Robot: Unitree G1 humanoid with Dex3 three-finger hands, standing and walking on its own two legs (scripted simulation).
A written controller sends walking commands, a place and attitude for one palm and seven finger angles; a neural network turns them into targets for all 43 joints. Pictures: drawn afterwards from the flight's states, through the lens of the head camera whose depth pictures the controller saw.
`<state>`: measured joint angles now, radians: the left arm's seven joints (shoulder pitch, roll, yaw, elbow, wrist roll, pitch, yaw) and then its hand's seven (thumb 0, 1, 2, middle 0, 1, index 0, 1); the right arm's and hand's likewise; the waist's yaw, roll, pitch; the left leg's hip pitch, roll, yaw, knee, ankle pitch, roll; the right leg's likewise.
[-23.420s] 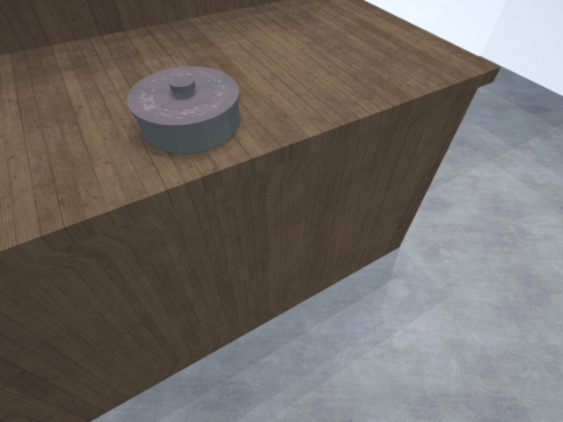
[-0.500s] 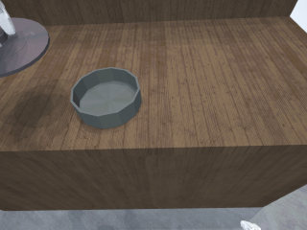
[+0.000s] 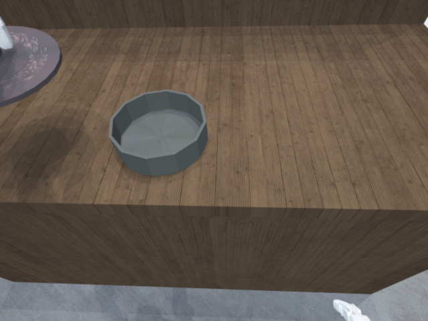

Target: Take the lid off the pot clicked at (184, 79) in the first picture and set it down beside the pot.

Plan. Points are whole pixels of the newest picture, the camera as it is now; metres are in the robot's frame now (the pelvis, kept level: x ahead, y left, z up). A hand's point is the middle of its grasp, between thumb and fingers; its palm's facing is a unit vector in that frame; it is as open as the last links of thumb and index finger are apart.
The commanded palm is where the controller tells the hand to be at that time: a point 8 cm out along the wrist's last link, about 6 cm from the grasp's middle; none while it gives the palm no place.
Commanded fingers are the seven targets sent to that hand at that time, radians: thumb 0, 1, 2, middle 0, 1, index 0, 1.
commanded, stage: lower the lid onto the table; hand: left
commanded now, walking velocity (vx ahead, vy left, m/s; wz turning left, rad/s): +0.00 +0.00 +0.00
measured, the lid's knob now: out of the picture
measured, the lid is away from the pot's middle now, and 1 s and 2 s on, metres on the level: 0.24 0.24 0.23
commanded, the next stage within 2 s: none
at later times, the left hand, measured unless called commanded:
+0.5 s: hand (2, 60) +0.45 +0.33 +0.26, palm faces -0.21 -0.11 -0.97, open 7.1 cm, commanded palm +0.43 +0.33 +0.33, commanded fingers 0.00 0.60 1.08 -0.90 -0.95 -0.95 -0.97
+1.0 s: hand out of the picture +0.43 +0.34 +0.23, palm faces -0.27 -0.14 -0.95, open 7.1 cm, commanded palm +0.43 +0.34 +0.29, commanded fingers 0.00 0.60 1.08 -0.90 -0.95 -0.95 -0.97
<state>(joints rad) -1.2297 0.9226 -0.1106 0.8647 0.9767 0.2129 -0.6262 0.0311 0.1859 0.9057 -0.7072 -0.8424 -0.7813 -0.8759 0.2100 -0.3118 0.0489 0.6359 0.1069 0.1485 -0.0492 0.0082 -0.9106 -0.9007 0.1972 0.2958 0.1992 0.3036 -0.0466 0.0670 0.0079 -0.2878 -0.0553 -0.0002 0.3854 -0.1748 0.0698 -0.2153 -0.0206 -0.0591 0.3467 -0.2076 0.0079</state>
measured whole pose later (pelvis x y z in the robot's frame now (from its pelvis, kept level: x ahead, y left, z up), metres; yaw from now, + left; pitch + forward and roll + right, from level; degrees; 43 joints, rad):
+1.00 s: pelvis +0.00 +0.00 +0.00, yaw +0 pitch +5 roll -1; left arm -1.08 0.89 -0.06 0.92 0.95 0.15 -0.58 0.03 0.19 0.90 -0.70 -0.84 -0.78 -0.88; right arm 0.23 -0.31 0.04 0.63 0.11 0.15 -0.04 0.01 -0.91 -0.90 0.20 0.30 0.20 0.30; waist -0.07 0.06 0.00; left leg -0.32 -0.05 0.00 0.43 -0.20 0.07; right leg -0.23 -0.01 -0.06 0.37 -0.22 0.01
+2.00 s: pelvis +0.00 +0.02 +0.00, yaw +0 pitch +7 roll -2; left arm -1.02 0.84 -0.06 1.04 0.93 0.00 -0.52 0.03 0.20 0.90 -0.70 -0.84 -0.78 -0.88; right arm 0.28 -0.31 0.03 0.67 0.09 0.13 -0.05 0.01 -0.91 -0.90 0.20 0.30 0.20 0.30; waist -0.09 0.04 -0.02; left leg -0.37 -0.06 0.00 0.47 -0.22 0.09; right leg -0.27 -0.02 -0.06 0.38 -0.22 0.02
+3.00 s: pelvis +0.00 +0.01 -0.01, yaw -2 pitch +9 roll -3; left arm -0.92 0.88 0.03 1.00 0.94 -0.15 -0.45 0.00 0.21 0.91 -0.66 -0.86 -0.74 -0.90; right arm 0.28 -0.30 0.03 0.65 0.10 0.24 -0.06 0.01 -0.91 -0.90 0.20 0.30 0.20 0.30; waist -0.10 0.04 -0.05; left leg -0.48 -0.03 0.02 0.59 -0.26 0.08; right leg -0.39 0.00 -0.04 0.49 -0.26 0.02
